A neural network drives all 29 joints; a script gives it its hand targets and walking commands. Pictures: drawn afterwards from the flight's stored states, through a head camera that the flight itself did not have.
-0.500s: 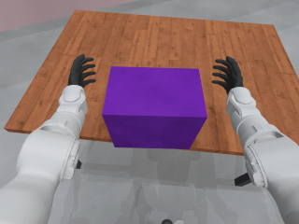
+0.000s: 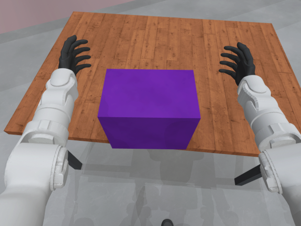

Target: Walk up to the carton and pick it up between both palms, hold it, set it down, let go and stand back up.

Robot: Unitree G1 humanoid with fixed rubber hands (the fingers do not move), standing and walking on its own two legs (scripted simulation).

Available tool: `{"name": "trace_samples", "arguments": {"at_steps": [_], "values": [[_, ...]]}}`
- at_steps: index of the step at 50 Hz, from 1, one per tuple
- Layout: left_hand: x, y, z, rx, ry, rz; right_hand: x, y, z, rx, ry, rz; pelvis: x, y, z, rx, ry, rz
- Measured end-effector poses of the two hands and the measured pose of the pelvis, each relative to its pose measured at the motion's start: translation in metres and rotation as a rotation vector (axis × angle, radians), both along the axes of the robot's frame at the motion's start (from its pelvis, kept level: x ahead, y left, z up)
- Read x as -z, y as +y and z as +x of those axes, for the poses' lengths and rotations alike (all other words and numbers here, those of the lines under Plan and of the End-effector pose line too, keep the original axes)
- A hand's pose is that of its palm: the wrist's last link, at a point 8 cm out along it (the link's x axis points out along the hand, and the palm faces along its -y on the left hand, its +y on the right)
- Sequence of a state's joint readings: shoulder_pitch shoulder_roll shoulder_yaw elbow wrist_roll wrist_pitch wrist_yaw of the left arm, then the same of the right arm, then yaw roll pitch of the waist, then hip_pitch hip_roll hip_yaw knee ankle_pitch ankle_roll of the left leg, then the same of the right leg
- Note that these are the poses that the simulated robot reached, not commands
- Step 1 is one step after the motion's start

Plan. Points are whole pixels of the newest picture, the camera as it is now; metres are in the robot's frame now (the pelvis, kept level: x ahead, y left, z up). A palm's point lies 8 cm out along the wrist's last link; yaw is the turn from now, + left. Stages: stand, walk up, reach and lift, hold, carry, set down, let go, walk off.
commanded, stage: set down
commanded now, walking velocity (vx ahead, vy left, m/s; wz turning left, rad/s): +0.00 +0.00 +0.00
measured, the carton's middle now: (149, 112) +0.45 +0.02 -0.03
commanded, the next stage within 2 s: none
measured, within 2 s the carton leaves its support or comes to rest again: neither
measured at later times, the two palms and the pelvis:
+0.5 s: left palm (64, 119) +0.39 +0.24 +0.04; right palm (230, 117) +0.39 -0.20 +0.04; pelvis +0.01 +0.01 +0.01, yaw +3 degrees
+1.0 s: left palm (66, 161) +0.30 +0.24 -0.04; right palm (231, 156) +0.30 -0.21 -0.03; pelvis +0.02 +0.01 +0.00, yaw +4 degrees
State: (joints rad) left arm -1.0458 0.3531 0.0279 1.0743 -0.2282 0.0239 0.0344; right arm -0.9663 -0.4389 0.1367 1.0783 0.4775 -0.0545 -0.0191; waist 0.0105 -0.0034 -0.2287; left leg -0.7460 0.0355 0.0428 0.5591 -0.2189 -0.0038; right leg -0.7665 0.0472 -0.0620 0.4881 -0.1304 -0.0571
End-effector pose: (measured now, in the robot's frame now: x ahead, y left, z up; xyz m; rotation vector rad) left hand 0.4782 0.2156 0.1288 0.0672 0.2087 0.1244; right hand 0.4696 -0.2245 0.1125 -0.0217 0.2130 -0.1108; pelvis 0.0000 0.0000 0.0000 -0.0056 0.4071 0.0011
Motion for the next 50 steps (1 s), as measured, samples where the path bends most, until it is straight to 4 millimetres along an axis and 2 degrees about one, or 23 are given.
{"name": "trace_samples", "arguments": {"at_steps": [3,6,9,14,18,24,29,33,41,48,50], "values": [[0.001,0.0,-0.009,0.001,0.034,-0.007,-0.004,-0.003,-0.008,0.001,0.018,-0.011,-0.005,-0.001,0.002,0.002,-0.042,0.008],[0.013,0.0,-0.024,0.01,0.055,-0.02,0.002,0.001,-0.019,-0.01,0.03,-0.019,-0.008,-0.001,0.004,-0.001,-0.081,0.013],[0.034,0.004,-0.042,0.006,0.075,-0.039,0.018,0.012,-0.032,-0.029,0.045,-0.02,-0.01,-0.002,0.006,-0.008,-0.111,0.015],[0.072,0.018,-0.075,-0.029,0.083,-0.056,0.056,0.034,-0.057,-0.05,0.089,0.007,-0.009,-0.002,0.007,-0.03,-0.135,0.015],[0.087,0.029,-0.089,-0.052,0.054,-0.046,0.073,0.043,-0.069,-0.038,0.089,0.031,-0.006,-0.001,0.006,-0.05,-0.123,0.008],[0.085,0.025,-0.091,-0.002,0.011,-0.016,0.075,0.032,-0.078,0.001,0.052,0.031,-0.005,0.005,0.008,-0.057,-0.131,-0.01],[0.092,0.018,-0.102,0.021,0.037,-0.021,0.078,0.009,-0.097,0.029,0.061,0.007,-0.007,0.01,0.013,-0.048,-0.167,-0.012],[0.097,0.018,-0.115,0.014,0.03,-0.031,0.081,0.0,-0.115,0.019,0.056,0.0,-0.009,0.011,0.017,-0.038,-0.202,-0.008],[0.122,0.027,-0.154,-0.029,0.048,-0.036,0.106,0.013,-0.151,-0.021,0.09,0.02,-0.009,0.01,0.021,-0.04,-0.263,-0.001],[0.14,0.027,-0.186,-0.029,0.054,-0.021,0.123,0.022,-0.173,-0.009,0.077,0.039,-0.007,0.012,0.022,-0.052,-0.29,-0.006],[0.167,0.028,-0.178,-0.013,0.214,-0.03,0.143,0.018,-0.165,-0.016,0.207,0.004,0.001,0.012,0.016,-0.073,-0.246,-0.004]]}}
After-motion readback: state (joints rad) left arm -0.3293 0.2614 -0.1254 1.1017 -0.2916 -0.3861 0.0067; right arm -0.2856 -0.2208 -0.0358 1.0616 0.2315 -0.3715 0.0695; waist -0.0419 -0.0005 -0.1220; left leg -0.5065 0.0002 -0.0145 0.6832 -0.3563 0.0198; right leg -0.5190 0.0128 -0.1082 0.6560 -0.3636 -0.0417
